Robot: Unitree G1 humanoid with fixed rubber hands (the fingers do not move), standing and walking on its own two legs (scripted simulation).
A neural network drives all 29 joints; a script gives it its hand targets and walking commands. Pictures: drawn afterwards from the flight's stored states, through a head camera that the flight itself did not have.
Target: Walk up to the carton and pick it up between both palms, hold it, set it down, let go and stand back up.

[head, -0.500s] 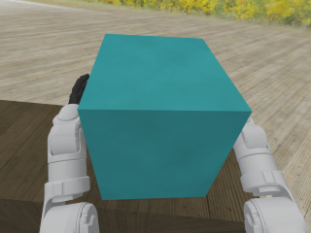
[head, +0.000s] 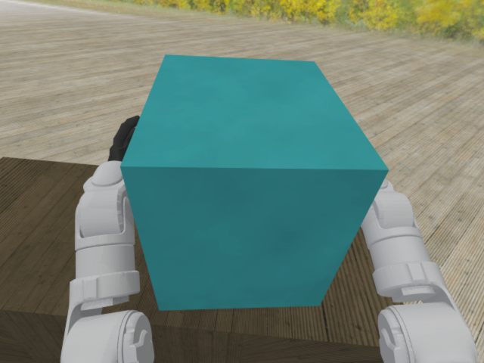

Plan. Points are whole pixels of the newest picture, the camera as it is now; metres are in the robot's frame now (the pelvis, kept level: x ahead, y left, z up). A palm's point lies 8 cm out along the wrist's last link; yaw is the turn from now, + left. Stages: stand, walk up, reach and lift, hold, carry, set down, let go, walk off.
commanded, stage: hold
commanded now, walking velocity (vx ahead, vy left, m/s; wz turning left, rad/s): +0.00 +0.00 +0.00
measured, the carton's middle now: (241, 178) +0.39 +0.00 +0.18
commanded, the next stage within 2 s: none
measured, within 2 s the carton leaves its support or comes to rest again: neither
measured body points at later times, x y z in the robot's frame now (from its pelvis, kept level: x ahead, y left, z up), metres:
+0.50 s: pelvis +0.00 +0.00 +0.00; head -0.07 +0.02 +0.45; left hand +0.38 +0.18 +0.23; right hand +0.38 -0.18 +0.23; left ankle +0.00 +0.12 -0.75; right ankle +0.02 -0.12 -0.75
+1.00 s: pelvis +0.00 +0.00 +0.00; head -0.06 +0.02 +0.45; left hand +0.37 +0.18 +0.22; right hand +0.38 -0.18 +0.22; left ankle +0.00 +0.12 -0.75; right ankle +0.02 -0.12 -0.75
